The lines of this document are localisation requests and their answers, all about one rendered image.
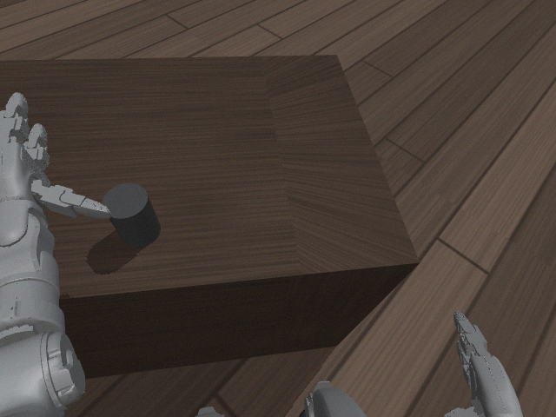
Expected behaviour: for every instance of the left robot arm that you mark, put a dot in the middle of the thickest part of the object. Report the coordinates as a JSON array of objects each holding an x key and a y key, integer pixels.
[{"x": 40, "y": 375}]

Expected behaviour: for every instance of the left robot hand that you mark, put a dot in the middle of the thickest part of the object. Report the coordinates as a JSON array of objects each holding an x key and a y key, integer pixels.
[{"x": 22, "y": 164}]

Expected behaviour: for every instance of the right robot hand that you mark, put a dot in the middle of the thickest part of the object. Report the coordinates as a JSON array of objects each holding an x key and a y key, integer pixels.
[{"x": 492, "y": 391}]

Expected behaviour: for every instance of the can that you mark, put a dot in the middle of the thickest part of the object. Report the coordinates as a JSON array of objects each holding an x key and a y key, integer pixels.
[{"x": 132, "y": 214}]

